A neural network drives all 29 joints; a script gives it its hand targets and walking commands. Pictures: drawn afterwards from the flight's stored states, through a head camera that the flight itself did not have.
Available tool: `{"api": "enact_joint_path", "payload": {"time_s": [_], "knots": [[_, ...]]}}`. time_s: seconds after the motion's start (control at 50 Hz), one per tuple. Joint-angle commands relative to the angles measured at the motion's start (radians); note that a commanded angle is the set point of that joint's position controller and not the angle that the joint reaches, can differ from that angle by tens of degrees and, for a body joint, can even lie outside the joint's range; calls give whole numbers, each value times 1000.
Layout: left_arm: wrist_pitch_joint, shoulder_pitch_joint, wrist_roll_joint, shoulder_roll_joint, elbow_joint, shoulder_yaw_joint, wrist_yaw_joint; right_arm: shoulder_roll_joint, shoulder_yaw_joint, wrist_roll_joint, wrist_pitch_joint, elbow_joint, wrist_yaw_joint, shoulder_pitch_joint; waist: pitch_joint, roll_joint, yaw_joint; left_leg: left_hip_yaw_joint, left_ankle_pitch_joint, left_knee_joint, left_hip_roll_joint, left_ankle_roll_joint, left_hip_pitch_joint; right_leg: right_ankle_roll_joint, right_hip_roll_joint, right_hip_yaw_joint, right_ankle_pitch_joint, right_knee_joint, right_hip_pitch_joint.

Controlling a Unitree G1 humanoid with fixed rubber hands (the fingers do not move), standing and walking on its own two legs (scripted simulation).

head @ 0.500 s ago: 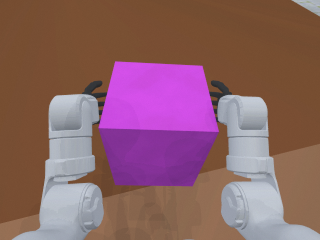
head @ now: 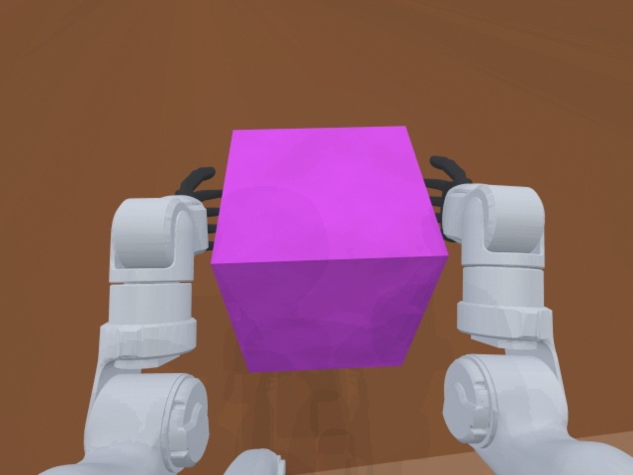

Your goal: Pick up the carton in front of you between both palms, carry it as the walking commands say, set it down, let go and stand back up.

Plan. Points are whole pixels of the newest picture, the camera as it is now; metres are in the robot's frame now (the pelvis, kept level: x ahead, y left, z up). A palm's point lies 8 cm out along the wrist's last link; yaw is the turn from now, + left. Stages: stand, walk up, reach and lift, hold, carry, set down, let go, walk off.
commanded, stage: carry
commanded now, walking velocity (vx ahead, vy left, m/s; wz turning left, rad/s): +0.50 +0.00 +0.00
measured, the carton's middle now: (323, 256) +0.38 +0.02 +0.07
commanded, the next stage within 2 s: none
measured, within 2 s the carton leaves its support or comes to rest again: neither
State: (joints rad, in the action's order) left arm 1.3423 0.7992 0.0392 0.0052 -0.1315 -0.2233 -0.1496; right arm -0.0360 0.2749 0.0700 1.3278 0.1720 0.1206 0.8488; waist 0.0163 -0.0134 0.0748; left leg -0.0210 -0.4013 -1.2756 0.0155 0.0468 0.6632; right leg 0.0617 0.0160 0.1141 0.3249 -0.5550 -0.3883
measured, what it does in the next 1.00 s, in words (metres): climbs: left foot, then right foot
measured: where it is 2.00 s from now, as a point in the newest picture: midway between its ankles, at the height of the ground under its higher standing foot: (326, 212)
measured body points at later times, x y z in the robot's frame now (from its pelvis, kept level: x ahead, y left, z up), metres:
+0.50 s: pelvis +0.29 +0.05 +0.03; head +0.32 +0.06 +0.48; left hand +0.68 +0.17 +0.14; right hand +0.65 -0.14 +0.14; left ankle +0.29 +0.12 -0.71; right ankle +0.33 -0.09 -0.64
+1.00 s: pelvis +0.59 +0.00 +0.04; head +0.61 -0.01 +0.49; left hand +0.89 +0.17 +0.12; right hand +0.91 -0.14 +0.12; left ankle +0.67 +0.15 -0.66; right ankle +0.54 -0.07 -0.71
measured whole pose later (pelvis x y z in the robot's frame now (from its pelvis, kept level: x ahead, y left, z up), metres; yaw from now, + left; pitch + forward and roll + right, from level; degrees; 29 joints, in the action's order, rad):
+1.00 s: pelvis +0.59 +0.00 +0.04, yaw +1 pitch +5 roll +2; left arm 1.20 0.30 0.11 -0.16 0.24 -0.21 -0.11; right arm 0.15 0.19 0.11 1.19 -0.20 0.09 0.34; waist 0.06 0.00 0.03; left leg -0.08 -0.24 -0.73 0.06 -0.03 0.59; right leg 0.05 -0.02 0.15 0.22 -0.28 -0.16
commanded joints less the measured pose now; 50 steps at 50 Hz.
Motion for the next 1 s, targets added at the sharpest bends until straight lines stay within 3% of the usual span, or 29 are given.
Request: {"api": "enact_joint_path", "payload": {"time_s": [0.0, 0.04, 0.08, 0.16, 0.18, 0.2, 0.22, 0.24, 0.26, 0.28, 0.32, 0.34, 0.38, 0.44, 0.48, 0.54, 0.62, 0.66, 0.68, 0.7, 0.72, 0.74, 0.78, 0.8, 0.84, 0.9, 0.98], "knots": [[-45, 940, -512, -1106, 248, 571, 245, 1085, -547, -398, -21, -133, -170, 731, 511, 111, -13, 10, 26, 67, 40, -8, 190, 173, -278, -370, -259, 167, 521], [-35, 926, -506, -1079, 251, 570, 243, 1056, -554, -384, -14, -144, -161, 726, 489, 113, -5, -6, 49, 184, 52, -21, 203, 179, -273, -329, -292, 179, 525], [-24, 889, -490, -1059, 215, 568, 243, 1040, -561, -373, -4, -119, -160, 697, 464, 126, 0, -25, 123, 336, 50, -23, 151, 156, -249, -271, -359, 178, 504], [-17, 831, -449, -1034, 113, 553, 251, 1037, -557, -364, 7, -27, -180, 661, 420, 169, 0, -140, 188, 589, -26, 2, -38, 93, -208, -147, -592, 129, 469], [-18, 820, -439, -1033, 88, 545, 252, 1044, -553, -367, 7, -2, -187, 660, 429, 181, -18, -167, 181, 644, -59, 15, -123, 73, -203, -115, -713, 73, 455], [-20, 810, -431, -1037, 64, 538, 254, 1053, -545, -370, 4, 25, -195, 655, 460, 171, -58, -205, 214, 729, -97, 27, -269, 43, -183, -58, -819, -39, 426], [-23, 801, -423, -1043, 44, 529, 254, 1062, -534, -376, 0, 53, -203, 637, 527, 134, -113, -201, 253, 772, -86, 41, -509, 8, -160, -11, -781, -191, 326], [-26, 808, -417, -1049, 31, 524, 257, 1062, -522, -377, -8, 65, -211, 625, 607, 14, -157, 99, 73, 802, 106, 96, -765, -40, -131, -13, -485, -393, 98], [-28, 830, -413, -1073, 29, 522, 260, 1064, -517, -377, -20, 62, -214, 655, 605, -247, -156, 591, 238, 883, 320, 217, -924, -67, 37, -36, 10, -614, -225], [-35, 876, -417, -1081, 45, 530, 256, 1085, -525, -398, -24, 30, -219, 685, 595, -276, -160, 641, 355, 880, 336, 264, -975, -44, 51, -128, 184, -789, -356], [-41, 883, -406, -1084, 76, 515, 239, 1139, -559, -461, -33, -70, -228, 775, 541, -74, -154, 457, 492, 815, 294, 230, -887, -13, -19, -149, 142, -827, -417], [-41, 853, -394, -1091, 68, 506, 230, 1158, -575, -483, -36, -102, -232, 801, 524, -48, -141, 400, 476, 829, 273, 198, -828, -16, -45, -156, 100, -762, -403], [-47, 769, -364, -1100, 44, 497, 216, 1196, -594, -502, -42, -110, -241, 785, 529, -80, -127, 334, 450, 865, 256, 170, -782, -29, -58, -135, 63, -652, -361], [-74, 688, -323, -1123, 14, 503, 210, 1233, -604, -504, -63, -92, -262, 734, 514, -94, -138, 264, 490, 903, 260, 182, -780, -51, -57, -94, 61, -466, -356], [-95, 671, -313, -1138, 16, 520, 210, 1244, -621, -504, -83, -92, -271, 724, 492, -106, -142, 213, 535, 924, 250, 174, -776, -59, -60, -70, -15, -339, -338], [-122, 662, -319, -1142, 38, 558, 210, 1240, -649, -500, -110, -100, -273, 696, 456, -127, -140, 113, 631, 928, 210, 132, -771, -58, -41, -20, -168, -158, -264], [-130, 607, -342, -1126, 55, 595, 219, 1199, -658, -466, -124, -92, -262, 588, 417, -142, -132, 24, 721, 882, 185, 88, -768, -40, -6, 38, -263, 48, -117], [-127, 552, -347, -1125, 48, 599, 230, 1186, -658, -441, -120, -78, -258, 505, 467, -110, -101, -60, 851, 705, 151, 35, -718, -20, 24, 91, -315, 191, 134], [-126, 507, -346, -1124, 36, 596, 239, 1179, -660, -434, -116, -71, -258, 468, 515, -84, -76, -79, 759, 594, 130, -2, -596, 5, -30, 41, -296, 172, 340], [-125, 458, -344, -1113, 29, 583, 247, 1167, -662, -430, -111, -66, -262, 447, 591, 43, -44, -90, 441, 400, 106, -30, -433, 39, -237, -221, -309, 130, 533], [-130, 450, -321, -1092, 27, 579, 249, 1214, -667, -430, -104, -69, -267, 444, 612, 290, -49, -66, 19, 186, -34, -62, -81, 186, -423, -593, -348, 173, 770], [-132, 410, -329, -1120, 43, 582, 256, 1214, -672, -423, -103, -82, -271, 431, 565, 282, -43, 0, -116, 59, -36, -50, 76, 212, -434, -643, -356, 205, 778], [-135, 432, -359, -1174, 161, 620, 271, 1251, -687, -425, -109, -133, -273, 394, 510, 109, -44, 31, -29, 98, 36, -41, 100, 146, -373, -465, -473, 213, 692], [-138, 447, -372, -1198, 223, 642, 276, 1262, -695, -423, -114, -165, -270, 363, 478, 71, -49, 28, 21, 171, 63, -48, 76, 116, -357, -399, -477, 242, 629], [-142, 420, -387, -1214, 329, 683, 283, 1275, -726, -410, -123, -243, -260, 285, 471, 107, -53, -1, 60, 305, 64, -66, -2, 84, -326, -307, -468, 288, 569], [-140, 281, -388, -1192, 430, 739, 297, 1244, -775, -361, -138, -352, -237, 121, 466, 139, -52, -54, 97, 448, 44, -80, -18, 85, -290, -214, -504, 302, 582], [-136, 59, -365, -1111, 485, 795, 320, 1160, -837, -302, -140, -456, -227, -60, 400, 164, -48, -107, 246, 630, 32, -73, -31, 66, -257, -126, -601, 300, 583]]}}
